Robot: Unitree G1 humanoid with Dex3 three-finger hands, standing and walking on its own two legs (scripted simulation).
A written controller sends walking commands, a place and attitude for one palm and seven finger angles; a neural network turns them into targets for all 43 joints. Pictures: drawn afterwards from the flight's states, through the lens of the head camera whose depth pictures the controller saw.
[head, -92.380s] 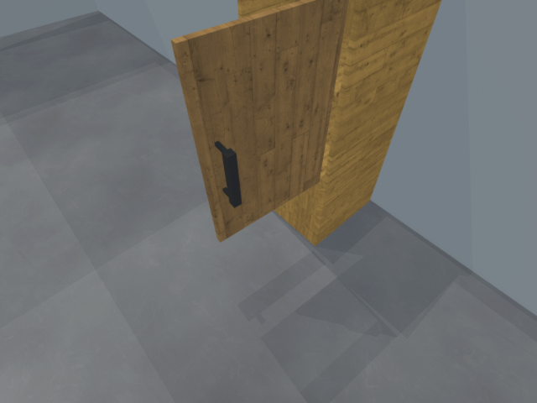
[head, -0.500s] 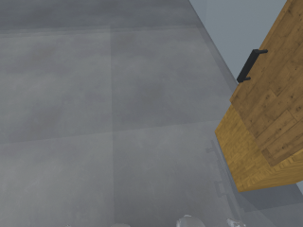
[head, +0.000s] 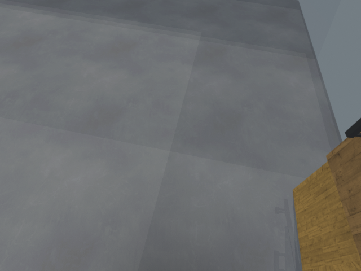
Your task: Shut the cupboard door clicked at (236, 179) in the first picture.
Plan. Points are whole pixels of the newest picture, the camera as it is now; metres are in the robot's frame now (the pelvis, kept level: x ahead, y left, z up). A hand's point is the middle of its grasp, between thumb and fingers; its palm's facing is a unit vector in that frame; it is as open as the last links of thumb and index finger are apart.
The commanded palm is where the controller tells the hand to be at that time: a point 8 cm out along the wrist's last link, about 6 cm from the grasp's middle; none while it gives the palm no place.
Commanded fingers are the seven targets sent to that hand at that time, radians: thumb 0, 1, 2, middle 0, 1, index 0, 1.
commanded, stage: walk to a spot facing it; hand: left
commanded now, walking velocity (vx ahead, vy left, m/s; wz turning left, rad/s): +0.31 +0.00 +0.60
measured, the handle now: out of the picture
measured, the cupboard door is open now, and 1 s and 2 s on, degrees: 5 5 5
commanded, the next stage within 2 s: turn to face it in 1.26 s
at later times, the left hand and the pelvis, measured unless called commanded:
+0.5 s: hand (111, 235) +0.21 +0.18 -0.13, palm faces +0.24 -0.93 -0.26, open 7.4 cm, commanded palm none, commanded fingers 0.00 0.90 0.90 -0.20 -0.30 -0.20 -0.30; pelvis +0.14 -0.04 +0.01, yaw +15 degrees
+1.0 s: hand out of the picture +0.14 +0.18 -0.18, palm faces +0.60 -0.77 -0.19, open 7.4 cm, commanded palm none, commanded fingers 0.00 0.90 0.90 -0.20 -0.30 -0.20 -0.30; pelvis +0.29 +0.06 -0.01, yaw +34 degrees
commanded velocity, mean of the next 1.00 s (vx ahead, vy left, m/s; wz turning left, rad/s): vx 0.33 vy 0.00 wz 0.55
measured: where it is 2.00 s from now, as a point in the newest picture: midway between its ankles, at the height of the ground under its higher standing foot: (139, 196)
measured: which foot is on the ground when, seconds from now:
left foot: down 0.00-0.40, up 0.42-0.92, down 0.94-1.00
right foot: down 0.00-0.00, up 0.02-0.38, down 0.40-0.92, up 0.94-1.00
